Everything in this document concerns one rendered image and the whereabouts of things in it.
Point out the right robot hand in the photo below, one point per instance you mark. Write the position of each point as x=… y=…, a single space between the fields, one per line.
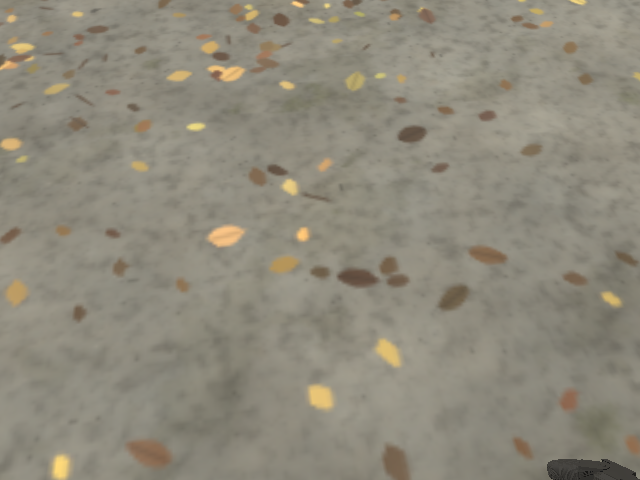
x=573 y=469

